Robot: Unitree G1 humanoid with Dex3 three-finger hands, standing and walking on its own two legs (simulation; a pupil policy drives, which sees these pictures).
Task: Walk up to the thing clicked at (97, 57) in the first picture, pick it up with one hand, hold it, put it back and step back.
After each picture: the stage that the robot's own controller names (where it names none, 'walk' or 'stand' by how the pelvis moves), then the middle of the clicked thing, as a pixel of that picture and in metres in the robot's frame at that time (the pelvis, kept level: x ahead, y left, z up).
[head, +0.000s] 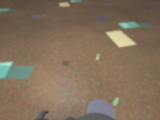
stand; (97, 57) +1.33 -0.16 -0.72
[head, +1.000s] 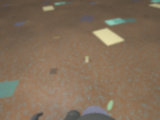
walk; (86, 59) +1.20 +0.15 -0.70
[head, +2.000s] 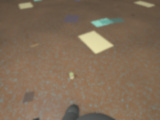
walk; (71, 75) +0.71 +0.33 -0.71
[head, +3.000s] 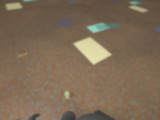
walk; (67, 95) +0.42 +0.25 -0.70
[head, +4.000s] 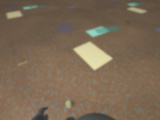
stand; (68, 104) +0.32 +0.25 -0.72
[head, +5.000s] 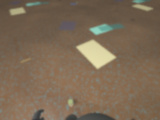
stand; (70, 102) +0.33 +0.22 -0.71
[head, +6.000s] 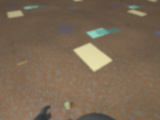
stand; (67, 105) +0.32 +0.24 -0.73
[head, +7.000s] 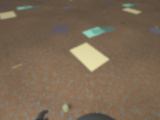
stand; (65, 108) +0.28 +0.26 -0.72
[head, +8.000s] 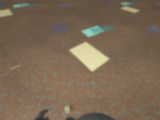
stand; (67, 109) +0.25 +0.22 -0.72
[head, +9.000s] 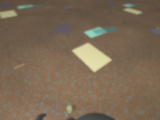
stand; (69, 109) +0.28 +0.20 -0.73
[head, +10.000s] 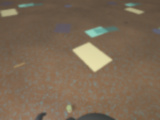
stand; (69, 108) +0.27 +0.20 -0.73
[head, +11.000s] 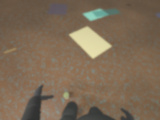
go down; (66, 95) +0.31 +0.21 -0.65
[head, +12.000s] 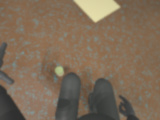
go down; (59, 71) +0.35 +0.25 -0.31
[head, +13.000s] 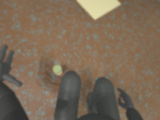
close in; (57, 70) +0.35 +0.26 -0.28
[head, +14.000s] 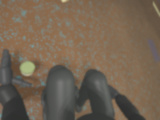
close in; (27, 69) +0.32 +0.29 -0.21
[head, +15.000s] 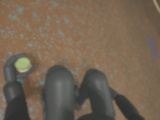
close; (24, 66) +0.33 +0.30 -0.21
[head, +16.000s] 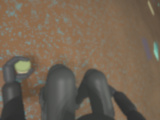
lift; (23, 67) +0.31 +0.30 -0.21
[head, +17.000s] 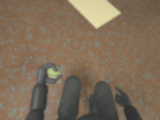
lift; (54, 74) +0.29 +0.24 -0.05
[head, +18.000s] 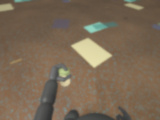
lift; (64, 76) +0.33 +0.17 +0.03
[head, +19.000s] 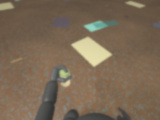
hold; (65, 77) +0.33 +0.17 +0.01
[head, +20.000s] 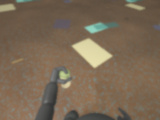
hold; (65, 78) +0.32 +0.17 +0.01
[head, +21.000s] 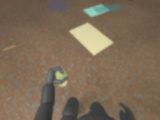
crouch; (61, 77) +0.32 +0.19 -0.05
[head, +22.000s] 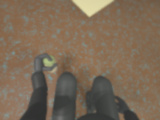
lower; (50, 64) +0.37 +0.26 -0.12
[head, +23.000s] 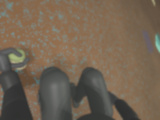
lower; (18, 60) +0.38 +0.31 -0.22
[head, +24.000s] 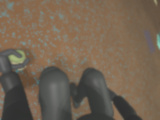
lower; (18, 60) +0.37 +0.31 -0.21
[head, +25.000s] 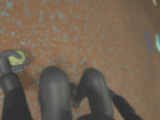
lower; (18, 61) +0.36 +0.32 -0.21
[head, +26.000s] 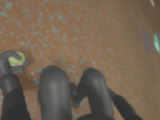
lower; (17, 62) +0.35 +0.32 -0.21
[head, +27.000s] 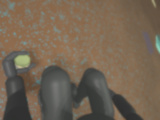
open; (22, 63) +0.34 +0.30 -0.22
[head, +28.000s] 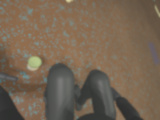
rise; (34, 63) +0.34 +0.29 -0.22
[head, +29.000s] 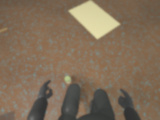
walk; (68, 79) +0.36 +0.22 -0.49
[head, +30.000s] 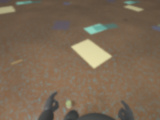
stand; (68, 104) +0.31 +0.20 -0.66
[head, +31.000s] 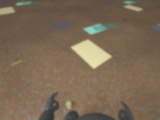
stand; (68, 105) +0.31 +0.20 -0.67
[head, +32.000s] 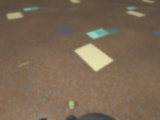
stand; (71, 104) +0.34 +0.19 -0.72
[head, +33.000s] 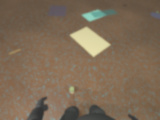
walk; (71, 90) +0.39 +0.16 -0.71
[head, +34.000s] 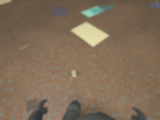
walk; (73, 73) +0.65 +0.26 -0.69
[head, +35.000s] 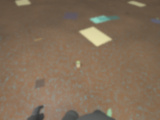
stand; (78, 64) +0.98 +0.20 -0.70
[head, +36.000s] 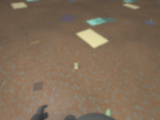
stand; (76, 66) +0.97 +0.24 -0.72
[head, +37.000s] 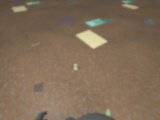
stand; (75, 66) +0.98 +0.25 -0.73
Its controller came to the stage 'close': yes
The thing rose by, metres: 0.71
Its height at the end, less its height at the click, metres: +0.00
